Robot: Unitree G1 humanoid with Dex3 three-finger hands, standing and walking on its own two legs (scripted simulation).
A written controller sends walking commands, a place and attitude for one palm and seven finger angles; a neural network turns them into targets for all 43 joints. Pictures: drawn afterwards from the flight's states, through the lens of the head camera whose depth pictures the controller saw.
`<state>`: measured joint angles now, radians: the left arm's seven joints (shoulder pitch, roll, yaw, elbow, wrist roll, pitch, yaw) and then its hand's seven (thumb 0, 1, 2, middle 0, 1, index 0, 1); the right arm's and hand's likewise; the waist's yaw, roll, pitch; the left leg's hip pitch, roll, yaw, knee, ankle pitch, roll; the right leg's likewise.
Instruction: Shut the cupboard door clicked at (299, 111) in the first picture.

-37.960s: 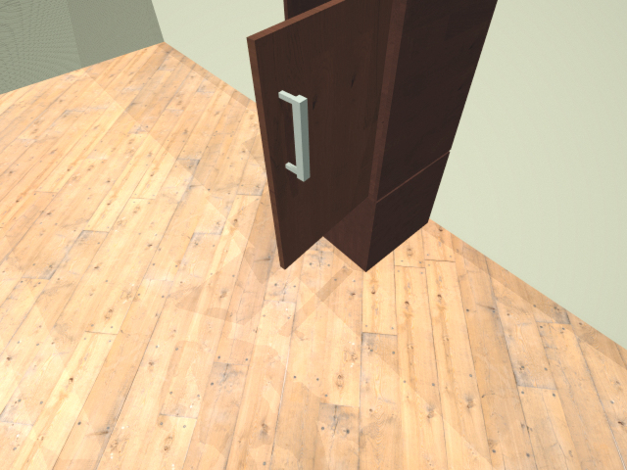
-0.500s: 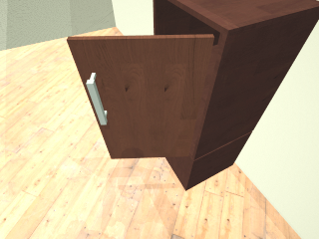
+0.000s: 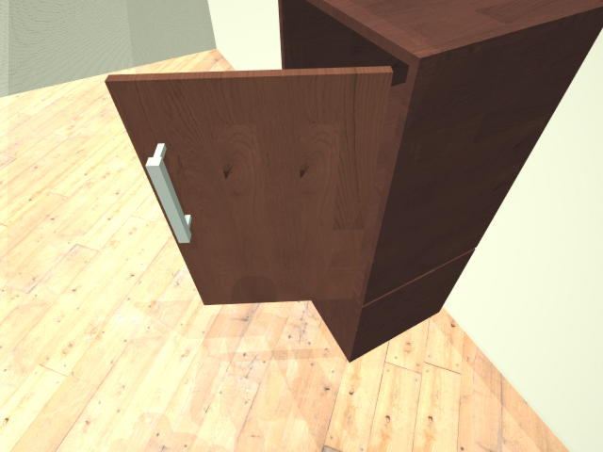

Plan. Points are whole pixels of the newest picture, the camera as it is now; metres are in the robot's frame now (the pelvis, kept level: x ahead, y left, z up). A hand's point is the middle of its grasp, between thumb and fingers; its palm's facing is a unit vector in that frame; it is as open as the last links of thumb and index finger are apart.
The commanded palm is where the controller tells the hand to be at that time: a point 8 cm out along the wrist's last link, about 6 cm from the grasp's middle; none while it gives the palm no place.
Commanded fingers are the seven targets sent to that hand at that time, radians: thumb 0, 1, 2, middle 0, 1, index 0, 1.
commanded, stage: raise the hand and make a fist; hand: left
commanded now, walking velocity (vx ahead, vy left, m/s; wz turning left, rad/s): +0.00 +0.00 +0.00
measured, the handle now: (173, 196) +0.47 +0.24 +0.06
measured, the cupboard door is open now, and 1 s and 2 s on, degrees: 64 64 64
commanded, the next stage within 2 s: bring the fist close to the handle in 1.90 s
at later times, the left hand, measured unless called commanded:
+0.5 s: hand out of the picture +0.10 +0.20 -0.04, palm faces +0.24 -0.97 -0.04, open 5.7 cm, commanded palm +0.11 +0.24 -0.03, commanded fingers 0.00 0.90 0.90 -0.68 -0.82 -0.68 -0.82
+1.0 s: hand (142, 422) +0.15 +0.20 +0.01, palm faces +0.08 -1.00 -0.04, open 3.5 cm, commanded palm +0.13 +0.26 +0.02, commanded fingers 0.00 0.90 0.90 -1.13 -1.32 -1.13 -1.32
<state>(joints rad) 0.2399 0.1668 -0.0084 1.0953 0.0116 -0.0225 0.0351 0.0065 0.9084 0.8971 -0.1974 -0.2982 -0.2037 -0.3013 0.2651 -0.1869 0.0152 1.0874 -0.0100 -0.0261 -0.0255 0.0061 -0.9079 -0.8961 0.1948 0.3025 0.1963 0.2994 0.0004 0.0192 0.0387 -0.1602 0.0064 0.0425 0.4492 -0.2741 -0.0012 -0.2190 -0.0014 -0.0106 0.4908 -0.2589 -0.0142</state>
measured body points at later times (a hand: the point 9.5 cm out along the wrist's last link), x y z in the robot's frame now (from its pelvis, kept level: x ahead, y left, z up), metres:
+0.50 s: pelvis -0.05 -0.01 -0.09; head +0.00 +0.00 +0.35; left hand +0.08 +0.25 -0.04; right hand +0.22 -0.22 -0.12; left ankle -0.02 +0.12 -0.74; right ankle +0.00 -0.11 -0.74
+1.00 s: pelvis -0.04 +0.02 -0.07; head +0.00 +0.02 +0.38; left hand +0.14 +0.25 +0.02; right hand +0.13 -0.22 -0.14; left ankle -0.02 +0.12 -0.74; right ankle +0.00 -0.11 -0.74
